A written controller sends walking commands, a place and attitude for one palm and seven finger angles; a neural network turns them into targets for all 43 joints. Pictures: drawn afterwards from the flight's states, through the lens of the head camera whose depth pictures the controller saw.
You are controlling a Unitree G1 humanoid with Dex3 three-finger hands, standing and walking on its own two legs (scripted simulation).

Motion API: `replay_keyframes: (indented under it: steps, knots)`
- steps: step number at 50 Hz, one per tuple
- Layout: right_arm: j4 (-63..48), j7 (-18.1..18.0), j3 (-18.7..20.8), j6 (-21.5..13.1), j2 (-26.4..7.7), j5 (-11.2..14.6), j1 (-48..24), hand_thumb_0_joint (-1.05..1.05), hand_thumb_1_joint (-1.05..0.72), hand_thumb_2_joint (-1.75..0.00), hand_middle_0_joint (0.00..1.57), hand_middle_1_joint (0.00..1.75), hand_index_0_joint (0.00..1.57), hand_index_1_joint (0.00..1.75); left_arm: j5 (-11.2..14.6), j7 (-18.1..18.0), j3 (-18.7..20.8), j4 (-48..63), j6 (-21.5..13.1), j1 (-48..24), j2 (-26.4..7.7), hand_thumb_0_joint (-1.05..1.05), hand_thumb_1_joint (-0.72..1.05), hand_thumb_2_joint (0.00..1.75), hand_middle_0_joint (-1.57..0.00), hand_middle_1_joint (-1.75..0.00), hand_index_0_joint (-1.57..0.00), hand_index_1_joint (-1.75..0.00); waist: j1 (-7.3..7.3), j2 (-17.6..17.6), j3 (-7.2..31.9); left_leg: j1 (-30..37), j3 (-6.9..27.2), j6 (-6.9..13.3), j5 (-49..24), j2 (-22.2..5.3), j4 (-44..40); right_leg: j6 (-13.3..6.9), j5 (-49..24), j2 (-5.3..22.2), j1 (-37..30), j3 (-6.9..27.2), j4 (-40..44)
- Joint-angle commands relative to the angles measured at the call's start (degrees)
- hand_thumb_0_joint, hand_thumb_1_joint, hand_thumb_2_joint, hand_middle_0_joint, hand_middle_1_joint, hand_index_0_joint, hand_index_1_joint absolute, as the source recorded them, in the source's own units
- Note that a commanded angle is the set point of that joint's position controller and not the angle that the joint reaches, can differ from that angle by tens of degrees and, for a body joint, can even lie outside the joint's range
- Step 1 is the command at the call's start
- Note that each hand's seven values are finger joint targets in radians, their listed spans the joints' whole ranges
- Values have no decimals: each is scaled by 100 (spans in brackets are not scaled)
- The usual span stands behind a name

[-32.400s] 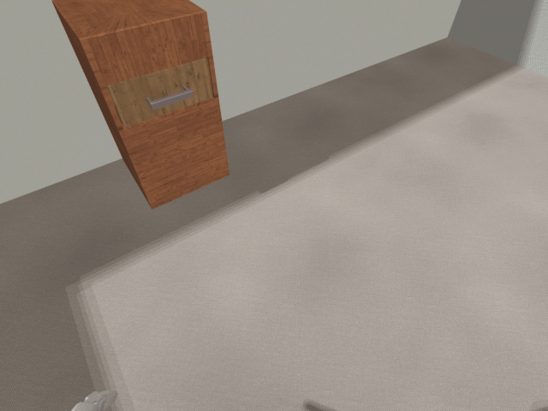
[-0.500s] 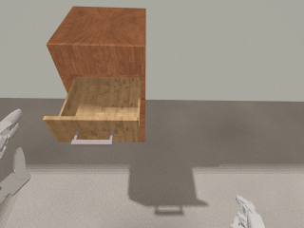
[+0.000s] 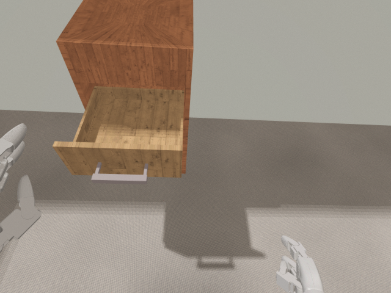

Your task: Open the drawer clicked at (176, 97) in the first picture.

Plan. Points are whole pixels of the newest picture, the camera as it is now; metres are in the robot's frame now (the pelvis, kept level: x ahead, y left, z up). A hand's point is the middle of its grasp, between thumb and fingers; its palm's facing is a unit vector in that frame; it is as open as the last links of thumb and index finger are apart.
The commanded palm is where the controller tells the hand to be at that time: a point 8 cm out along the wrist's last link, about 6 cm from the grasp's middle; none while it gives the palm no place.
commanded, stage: stop stepping back and stand still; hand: left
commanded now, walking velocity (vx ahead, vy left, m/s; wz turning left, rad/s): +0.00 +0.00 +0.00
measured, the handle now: (121, 172) +0.48 +0.25 -0.21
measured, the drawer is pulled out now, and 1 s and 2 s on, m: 0.30 0.30 0.30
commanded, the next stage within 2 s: let the arm hang, fingers relaxed in 0.10 s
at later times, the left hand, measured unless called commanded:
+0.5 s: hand out of the picture +0.04 +0.16 -0.17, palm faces +0.03 -0.98 -0.19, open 7.1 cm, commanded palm none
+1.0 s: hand out of the picture -0.05 +0.15 -0.17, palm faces +0.01 -0.98 -0.21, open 7.4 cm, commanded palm none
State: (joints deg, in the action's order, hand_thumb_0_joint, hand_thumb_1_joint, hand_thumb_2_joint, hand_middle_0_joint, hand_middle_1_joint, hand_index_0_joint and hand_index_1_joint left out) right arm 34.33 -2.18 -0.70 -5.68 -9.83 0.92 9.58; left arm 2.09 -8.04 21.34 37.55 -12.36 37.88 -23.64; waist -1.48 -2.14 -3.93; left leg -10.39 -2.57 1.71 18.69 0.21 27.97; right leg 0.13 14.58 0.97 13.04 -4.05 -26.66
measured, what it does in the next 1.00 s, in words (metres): stands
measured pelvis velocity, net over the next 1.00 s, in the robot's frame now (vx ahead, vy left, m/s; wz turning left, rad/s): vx -0.04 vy -0.02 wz -0.01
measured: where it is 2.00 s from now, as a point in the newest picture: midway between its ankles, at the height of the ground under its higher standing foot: outside the picture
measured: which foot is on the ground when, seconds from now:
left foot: down 0.00-1.00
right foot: down 0.00-1.00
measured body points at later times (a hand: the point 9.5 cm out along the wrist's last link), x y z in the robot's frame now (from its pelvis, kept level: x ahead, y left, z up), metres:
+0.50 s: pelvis -0.02 -0.02 +0.00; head +0.00 -0.01 +0.45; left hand +0.04 +0.21 -0.15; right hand +0.05 -0.26 -0.14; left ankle -0.04 +0.09 -0.74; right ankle -0.01 -0.12 -0.74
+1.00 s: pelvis -0.04 -0.02 +0.00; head -0.02 -0.04 +0.45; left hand -0.05 +0.20 -0.15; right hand -0.07 -0.22 -0.16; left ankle -0.04 +0.09 -0.74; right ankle -0.01 -0.12 -0.74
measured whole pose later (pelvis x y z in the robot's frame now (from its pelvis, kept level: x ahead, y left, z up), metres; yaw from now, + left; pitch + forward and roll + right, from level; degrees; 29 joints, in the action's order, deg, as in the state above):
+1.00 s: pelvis -0.04 -0.02 +0.00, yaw -1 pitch -2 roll +0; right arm 63.1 -1.4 -0.7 0.5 -6.6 -0.7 20.0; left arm -0.8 -1.8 -0.2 -64.0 0.6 17.2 -7.6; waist -0.2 1.8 -3.8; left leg -8.2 -2.8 0.4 13.8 -0.6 23.8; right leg -1.8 10.4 -0.1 11.6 -3.9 -23.6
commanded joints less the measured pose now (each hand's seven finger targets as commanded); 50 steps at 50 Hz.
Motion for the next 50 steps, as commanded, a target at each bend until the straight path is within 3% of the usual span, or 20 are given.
replay_keyframes:
  steps: [1, 9, 10, 11, 12, 14, 16, 18, 19, 20, 22, 24, 25, 26, 28, 29, 30, 35, 41, 50]
  knots:
    - [-866, -66, 322, -191, -731, 31, -369, 0, -90, -90, 20, 30, 20, 30, 79, -125, 787, 1118, -363, 349, -719, 0, 90, 90, -20, -30, -20, -30, 16, 790, 1120, 320, 446, -159, -3879, -725, -331, -115, -2000, 198, -794, 46, -89]
    - [-897, -95, 362, -80, -809, 81, -399, 0, -90, -90, 20, 30, 20, 30, 112, -116, 676, 877, -331, 375, -613, 0, 90, 90, -20, -30, -20, -30, 18, 419, 1058, -188, 406, -111, -2396, -552, -415, -134, -2315, 373, -1075, 345, 160]
    - [549, 339, 635, -499, -1431, 116, -445, 0, -90, -90, 20, 30, 20, 30, -429, 538, -1777, -3925, 542, -951, 80, 0, 90, 90, -20, -30, -20, -30, -310, 387, 677, 58, 390, -168, -2879, -540, 384, -236, -2343, 628, 288, 157, -524]
    - [717, 346, 669, -149, -1382, -77, 207, 0, -90, -90, 20, 30, 20, 30, -537, 635, -1436, -4279, 1000, -960, 269, 0, 90, 90, -20, -30, -20, -30, -112, 289, 989, 111, 529, -157, -3001, -693, 190, -230, -1624, 602, 352, 331, -547]
    - [563, 333, 578, 42, -1252, -81, 317, 0, -90, -90, 20, 30, 20, 30, -523, 644, -1479, -4232, 1164, -887, 397, 0, 90, 90, -20, -30, -20, -30, -102, 380, 987, 84, 592, -63, -2966, -753, 118, -154, -1054, 430, 433, 205, -646]
    - [466, 306, 420, 182, -1145, -135, 162, 0, -90, -90, 20, 30, 20, 30, -462, 668, -1579, -4767, 1173, -1289, 407, 0, 90, 90, -20, -30, -20, -30, 42, 119, 883, -443, 974, 251, -2272, -893, -58, -85, -313, 318, 345, 280, -705]
    - [484, 260, 328, 262, -1050, -191, 135, 0, -90, -90, 20, 30, 20, 30, -473, 664, -1656, -5519, 1164, -1501, 315, 0, 90, 90, -20, -30, -20, -30, 121, -689, 995, -454, 799, 146, -2139, -625, 142, -201, -1452, 525, -251, 579, -281]
    - [608, 214, 318, 403, -1016, -174, 233, 0, -90, -90, 20, 30, 20, 30, -459, 661, -1674, -6285, 1208, -1822, 152, 0, 90, 90, -20, -30, -20, -30, 77, -1029, 967, -235, 533, 0, -1469, -286, 234, -432, -2064, 862, -315, 896, -40]
    - [720, 193, 288, 458, -980, -182, 265, 0, -90, -90, 20, 30, 20, 30, -430, 661, -1712, -6630, 1253, -2005, 172, 0, 90, 90, -20, -30, -20, -30, 54, -851, 792, -152, 524, -17, -1375, -273, 89, -450, -1834, 840, -192, 875, 28]
    - [853, 190, 255, 493, -930, -201, 250, 0, -90, -90, 20, 30, 20, 30, -404, 650, -1773, -6954, 1300, -2096, 245, 0, 90, 90, -20, -30, -20, -30, 75, -196, 584, -124, 570, -12, -1504, -350, -162, -401, -1494, 685, -92, 778, 24]
    - [1110, 162, 169, 517, -852, -213, 245, 0, -90, -90, 20, 30, 20, 30, -366, 632, -1858, -7555, 1337, -2087, 325, 0, 90, 90, -20, -30, -20, -30, 161, 746, 267, -336, 635, 33, -1598, -480, -540, -268, -1005, 467, -284, 705, 114]
    - [1324, 141, 125, 540, -751, -185, 321, 0, -90, -90, 20, 30, 20, 30, -338, 628, -1909, -8116, 1329, -1982, 361, 0, 90, 90, -20, -30, -20, -30, 203, 922, 85, -449, 581, 29, -1129, -453, -672, -265, -642, 445, -390, 731, 364]
    - [1424, 128, 112, 552, -721, -161, 435, 0, -90, -90, 20, 30, 20, 30, -341, 629, -1922, -8339, 1308, -1930, 362, 0, 90, 90, -20, -30, -20, -30, 201, 690, 124, -327, 590, 37, -1036, -467, -675, -267, -631, 437, -410, 733, 484]
    - [1539, 107, 135, 562, -651, -189, 541, 0, -90, -90, 20, 30, 20, 30, -346, 625, -1871, -8522, 1297, -1864, 538, 0, 90, 90, -20, -30, -20, -30, 195, 933, 210, -298, 555, 40, -811, -466, -696, -284, -479, 455, -458, 734, 598]
    - [1733, 100, 122, 585, -586, -191, 727, 0, -90, -90, 20, 30, 20, 30, -317, 634, -1913, -8823, 1290, -1847, 526, 0, 90, 90, -20, -30, -20, -30, 189, 1150, 231, -320, 530, 33, -504, -435, -754, -300, -266, 455, -504, 748, 713]
    - [1810, 98, 122, 593, -554, -182, 823, 0, -90, -90, 20, 30, 20, 30, -309, 641, -1926, -8952, 1280, -1846, 526, 0, 90, 90, -20, -30, -20, -30, 176, 994, 255, -321, 526, 27, -378, -444, -770, -304, -118, 459, -511, 746, 777]
    - [1869, 87, 139, 607, -566, -167, 921, 0, -90, -90, 20, 30, 20, 30, -307, 638, -1933, -9057, 1264, -1840, 547, 0, 90, 90, -20, -30, -20, -30, 167, 597, 214, -258, 543, 45, -437, -485, -740, -311, -124, 463, -454, 726, 837]
    - [2252, 54, 130, 599, -488, -152, 1318, 0, -90, -90, 20, 30, 20, 30, -282, 624, -2003, -9550, 1236, -1795, 682, 0, 90, 90, -20, -30, -20, -30, 114, 176, 116, -100, 507, 58, -666, -540, -771, -331, -139, 488, -304, 685, 908]
    - [2591, 27, 97, 602, -323, -155, 1537, 0, -90, -90, 20, 30, 20, 30, -270, 586, -2046, -9909, 1233, -1669, 820, 0, 90, 90, -20, -30, -20, -30, 118, 54, -254, -178, 460, 64, -656, -538, -867, -332, -15, 479, -136, 689, 956]
    - [2805, 5, 105, 570, -153, -157, 1618, 0, -90, -90, 20, 30, 20, 30, -278, 554, -2035, -10064, 1220, -1615, 992, 0, 90, 90, -20, -30, -20, -30, 127, 127, -216, -142, 476, 72, -655, -566, -936, -322, -128, 411, -100, 681, 856]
